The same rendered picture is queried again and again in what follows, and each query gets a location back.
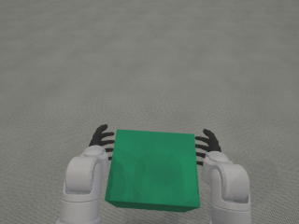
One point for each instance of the robot right hand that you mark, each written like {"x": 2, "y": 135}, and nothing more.
{"x": 213, "y": 144}

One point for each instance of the robot right forearm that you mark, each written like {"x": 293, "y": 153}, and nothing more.
{"x": 229, "y": 189}

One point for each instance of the robot left hand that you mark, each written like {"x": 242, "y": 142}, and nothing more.
{"x": 99, "y": 135}

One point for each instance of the robot left forearm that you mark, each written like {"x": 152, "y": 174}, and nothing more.
{"x": 82, "y": 187}

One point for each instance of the carton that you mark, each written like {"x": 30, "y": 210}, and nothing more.
{"x": 153, "y": 171}

